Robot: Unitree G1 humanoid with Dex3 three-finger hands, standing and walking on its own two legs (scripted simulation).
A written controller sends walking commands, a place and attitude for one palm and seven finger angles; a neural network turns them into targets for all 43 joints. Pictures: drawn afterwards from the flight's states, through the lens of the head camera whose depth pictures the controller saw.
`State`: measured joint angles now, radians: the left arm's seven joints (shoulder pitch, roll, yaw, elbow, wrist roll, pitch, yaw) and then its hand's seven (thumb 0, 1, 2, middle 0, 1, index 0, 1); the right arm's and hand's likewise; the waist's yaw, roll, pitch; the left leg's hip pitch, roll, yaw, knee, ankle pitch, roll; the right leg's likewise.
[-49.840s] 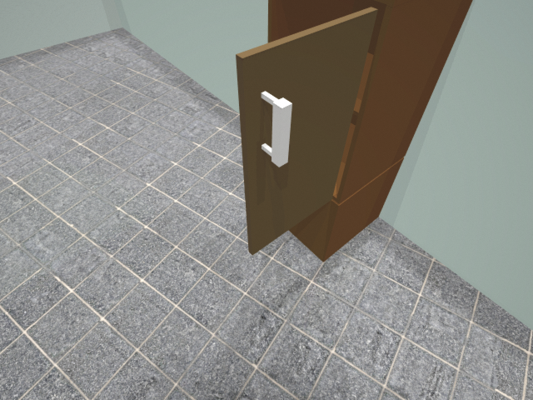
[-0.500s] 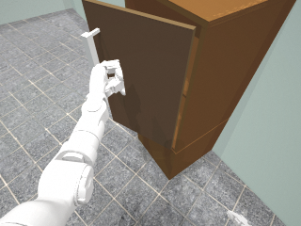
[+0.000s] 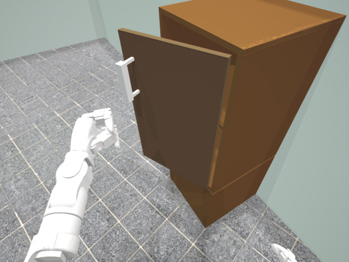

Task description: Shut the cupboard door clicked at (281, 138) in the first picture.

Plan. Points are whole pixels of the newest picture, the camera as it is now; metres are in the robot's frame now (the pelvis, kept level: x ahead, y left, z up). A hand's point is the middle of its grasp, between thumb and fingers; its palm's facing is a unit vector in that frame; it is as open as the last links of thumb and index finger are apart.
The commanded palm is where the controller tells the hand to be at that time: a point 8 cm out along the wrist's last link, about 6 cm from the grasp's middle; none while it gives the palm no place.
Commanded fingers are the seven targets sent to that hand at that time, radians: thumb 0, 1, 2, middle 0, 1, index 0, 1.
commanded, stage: draw the hand back to the body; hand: left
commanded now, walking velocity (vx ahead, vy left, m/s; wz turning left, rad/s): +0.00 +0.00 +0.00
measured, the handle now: (129, 80) +0.63 +0.18 +0.11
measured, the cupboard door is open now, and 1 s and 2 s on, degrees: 25 25 25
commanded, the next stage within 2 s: step back with the hand held close in 1.08 s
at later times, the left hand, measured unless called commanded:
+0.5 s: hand (51, 170) +0.25 +0.24 +0.15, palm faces +0.35 -0.89 -0.30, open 4.6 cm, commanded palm +0.19 +0.28 +0.17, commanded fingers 0.00 0.90 0.90 -0.45 -0.57 -0.45 -0.57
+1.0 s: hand (15, 194) +0.19 +0.27 +0.16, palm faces +0.48 -0.80 -0.37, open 7.3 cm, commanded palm +0.14 +0.31 +0.18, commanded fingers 0.00 0.90 0.90 -0.20 -0.30 -0.20 -0.30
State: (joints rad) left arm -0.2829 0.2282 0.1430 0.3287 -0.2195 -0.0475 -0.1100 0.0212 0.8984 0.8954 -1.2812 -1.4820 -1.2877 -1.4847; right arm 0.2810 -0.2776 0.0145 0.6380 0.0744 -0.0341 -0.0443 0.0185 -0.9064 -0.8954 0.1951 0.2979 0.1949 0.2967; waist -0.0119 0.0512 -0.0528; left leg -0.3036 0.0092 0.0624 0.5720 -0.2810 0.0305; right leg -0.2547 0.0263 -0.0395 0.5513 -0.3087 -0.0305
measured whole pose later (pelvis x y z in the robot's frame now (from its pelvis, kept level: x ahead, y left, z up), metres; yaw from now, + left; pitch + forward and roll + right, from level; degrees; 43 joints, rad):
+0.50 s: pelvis +0.01 +0.01 +0.01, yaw +1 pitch -4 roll +0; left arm 0.25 0.31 0.20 -0.21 -0.08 -0.04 0.08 0.02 0.89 0.89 -0.71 -0.85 -0.72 -0.86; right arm 0.18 -0.22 0.06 0.61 0.02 0.02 -0.05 0.02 -0.90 -0.90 0.20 0.30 0.20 0.30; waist 0.06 0.08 0.02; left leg -0.10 -0.02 0.05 0.39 -0.22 0.04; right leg -0.04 0.01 -0.05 0.36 -0.25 -0.01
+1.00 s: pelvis +0.01 +0.01 +0.01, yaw +2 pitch -4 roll +0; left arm 0.45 0.33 0.32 -0.35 -0.08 -0.09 0.10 0.02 0.89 0.89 -0.22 -0.32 -0.22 -0.32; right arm 0.18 -0.24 0.02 0.63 0.01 -0.06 -0.07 0.02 -0.90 -0.90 0.20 0.30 0.20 0.30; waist 0.07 0.07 0.00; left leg -0.11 -0.02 0.04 0.41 -0.23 0.04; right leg -0.04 0.01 -0.06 0.37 -0.26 -0.02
